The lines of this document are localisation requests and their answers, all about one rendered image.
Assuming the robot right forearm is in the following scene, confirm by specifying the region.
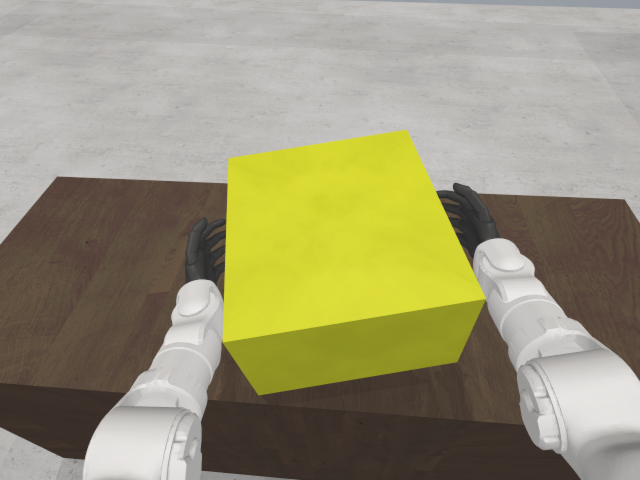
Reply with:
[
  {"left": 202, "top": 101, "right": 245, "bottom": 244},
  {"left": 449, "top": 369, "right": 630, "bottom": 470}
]
[{"left": 473, "top": 238, "right": 640, "bottom": 391}]

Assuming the robot left forearm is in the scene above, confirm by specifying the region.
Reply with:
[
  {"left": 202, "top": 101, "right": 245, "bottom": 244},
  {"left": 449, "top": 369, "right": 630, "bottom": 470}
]
[{"left": 83, "top": 279, "right": 224, "bottom": 480}]

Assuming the pedestal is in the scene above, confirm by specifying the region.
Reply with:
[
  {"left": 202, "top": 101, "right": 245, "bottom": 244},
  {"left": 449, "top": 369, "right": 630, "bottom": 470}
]
[{"left": 0, "top": 176, "right": 640, "bottom": 480}]

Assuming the robot right hand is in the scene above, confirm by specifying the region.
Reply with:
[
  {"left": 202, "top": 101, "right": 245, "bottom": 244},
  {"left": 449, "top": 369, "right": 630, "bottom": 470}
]
[{"left": 436, "top": 183, "right": 501, "bottom": 259}]

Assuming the robot right upper arm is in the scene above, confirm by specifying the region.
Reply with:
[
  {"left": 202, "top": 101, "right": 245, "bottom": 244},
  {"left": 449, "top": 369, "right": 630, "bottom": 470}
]
[{"left": 517, "top": 348, "right": 640, "bottom": 480}]

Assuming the robot left hand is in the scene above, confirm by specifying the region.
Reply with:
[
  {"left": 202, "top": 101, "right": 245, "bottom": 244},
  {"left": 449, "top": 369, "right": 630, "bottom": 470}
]
[{"left": 185, "top": 217, "right": 226, "bottom": 286}]

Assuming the robot left upper arm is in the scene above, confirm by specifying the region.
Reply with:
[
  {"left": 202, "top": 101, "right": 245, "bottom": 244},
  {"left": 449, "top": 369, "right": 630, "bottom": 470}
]
[{"left": 85, "top": 406, "right": 202, "bottom": 480}]

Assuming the carton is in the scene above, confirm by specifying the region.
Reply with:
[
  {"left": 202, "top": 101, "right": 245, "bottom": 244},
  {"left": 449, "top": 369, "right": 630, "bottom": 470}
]
[{"left": 223, "top": 130, "right": 486, "bottom": 396}]

